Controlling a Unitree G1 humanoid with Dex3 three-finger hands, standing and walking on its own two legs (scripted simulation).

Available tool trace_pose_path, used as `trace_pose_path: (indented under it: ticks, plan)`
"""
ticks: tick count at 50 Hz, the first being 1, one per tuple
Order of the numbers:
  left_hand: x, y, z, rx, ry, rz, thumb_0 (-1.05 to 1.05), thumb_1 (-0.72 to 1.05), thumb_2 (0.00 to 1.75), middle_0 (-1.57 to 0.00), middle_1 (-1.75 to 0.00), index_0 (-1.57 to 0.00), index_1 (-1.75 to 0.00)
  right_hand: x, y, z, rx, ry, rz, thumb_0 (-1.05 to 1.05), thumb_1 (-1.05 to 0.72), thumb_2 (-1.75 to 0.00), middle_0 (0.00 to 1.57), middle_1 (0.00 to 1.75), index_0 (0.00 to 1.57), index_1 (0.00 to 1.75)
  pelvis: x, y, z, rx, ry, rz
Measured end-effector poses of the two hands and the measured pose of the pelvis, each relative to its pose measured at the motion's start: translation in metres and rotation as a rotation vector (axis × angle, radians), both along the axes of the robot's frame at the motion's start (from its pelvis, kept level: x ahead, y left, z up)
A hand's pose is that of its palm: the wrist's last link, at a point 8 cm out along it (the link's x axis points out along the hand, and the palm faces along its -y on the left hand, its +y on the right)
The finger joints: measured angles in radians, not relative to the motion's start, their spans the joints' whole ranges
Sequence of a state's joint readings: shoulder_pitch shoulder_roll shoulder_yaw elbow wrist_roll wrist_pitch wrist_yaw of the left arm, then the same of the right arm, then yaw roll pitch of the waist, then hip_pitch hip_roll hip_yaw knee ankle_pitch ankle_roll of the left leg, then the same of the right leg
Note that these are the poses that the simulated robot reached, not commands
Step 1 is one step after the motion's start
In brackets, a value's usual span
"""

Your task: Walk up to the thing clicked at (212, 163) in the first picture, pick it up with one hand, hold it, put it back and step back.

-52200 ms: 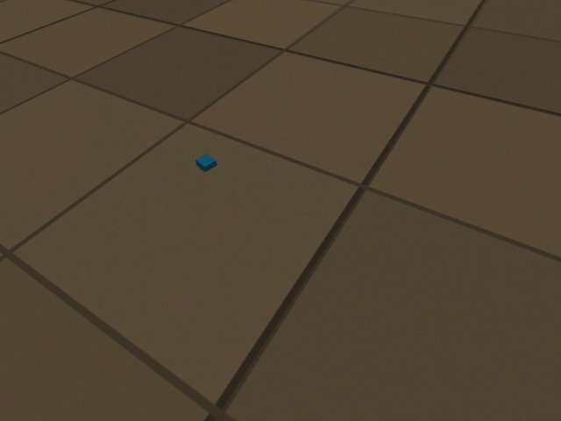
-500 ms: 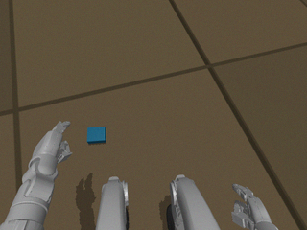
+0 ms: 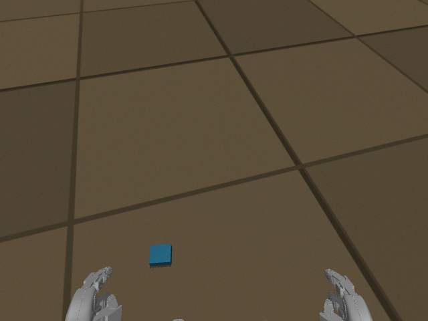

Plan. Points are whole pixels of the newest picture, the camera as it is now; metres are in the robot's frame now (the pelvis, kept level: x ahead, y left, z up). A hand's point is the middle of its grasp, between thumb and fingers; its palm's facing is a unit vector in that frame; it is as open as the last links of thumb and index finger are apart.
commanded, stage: approach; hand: left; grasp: from above
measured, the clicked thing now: (160, 254) +0.51 +0.22 -0.68
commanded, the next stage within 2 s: home in 0.02 s
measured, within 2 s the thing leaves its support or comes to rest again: neither
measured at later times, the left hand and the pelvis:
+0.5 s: hand out of the picture +0.16 +0.18 -0.04, palm faces +0.06 -0.98 -0.21, open 7.4 cm; pelvis +0.01 -0.01 +0.01, yaw +1 degrees
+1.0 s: hand out of the picture +0.16 +0.18 -0.03, palm faces +0.05 -0.98 -0.21, open 7.4 cm; pelvis +0.00 +0.00 +0.01, yaw +1 degrees
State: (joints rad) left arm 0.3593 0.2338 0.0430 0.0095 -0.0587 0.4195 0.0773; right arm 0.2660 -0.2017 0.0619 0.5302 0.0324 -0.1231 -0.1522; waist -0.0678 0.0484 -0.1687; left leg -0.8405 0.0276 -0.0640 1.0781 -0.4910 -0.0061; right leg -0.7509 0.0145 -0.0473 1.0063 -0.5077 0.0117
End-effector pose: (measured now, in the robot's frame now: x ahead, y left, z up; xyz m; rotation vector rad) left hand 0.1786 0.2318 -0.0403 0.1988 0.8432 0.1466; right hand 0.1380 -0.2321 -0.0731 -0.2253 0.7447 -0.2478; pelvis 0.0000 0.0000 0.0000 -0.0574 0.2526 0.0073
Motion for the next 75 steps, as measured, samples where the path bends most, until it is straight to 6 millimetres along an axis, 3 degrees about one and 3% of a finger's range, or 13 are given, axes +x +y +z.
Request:
trace_pose_path:
  ticks: [8,17,41,75]
  plan:
    - [-0.025,-0.001,0.031,-0.014,-0.018,0.015,0.01,0.90,0.90,-0.20,-0.30,-0.21,-0.30,0.018,-0.003,0.023,-0.018,-0.095,0.007,0.01,-0.90,-0.89,0.21,0.30,0.21,0.30,0.010,0.000,0.012,0.006,-0.044,0.009]
    - [-0.034,-0.003,0.031,-0.023,-0.015,0.021,0.01,0.90,0.90,-0.20,-0.30,-0.20,-0.30,0.033,-0.007,0.033,-0.040,-0.163,0.051,0.01,-0.90,-0.89,0.21,0.30,0.21,0.30,0.010,-0.004,0.013,0.012,-0.066,0.018]
    - [-0.032,-0.006,0.032,-0.020,-0.024,0.002,0.01,0.91,0.90,-0.20,-0.30,-0.21,-0.30,0.011,-0.011,0.026,-0.037,-0.123,0.028,0.01,-0.90,-0.89,0.21,0.30,0.21,0.30,0.005,-0.005,0.013,0.012,-0.080,0.011]
    - [-0.029,-0.001,0.031,-0.019,-0.021,-0.007,0.01,0.91,0.90,-0.20,-0.30,-0.20,-0.30,0.017,-0.008,0.028,-0.045,-0.137,0.029,0.01,-0.90,-0.89,0.21,0.30,0.21,0.30,0.008,0.000,0.012,0.010,-0.077,0.009]
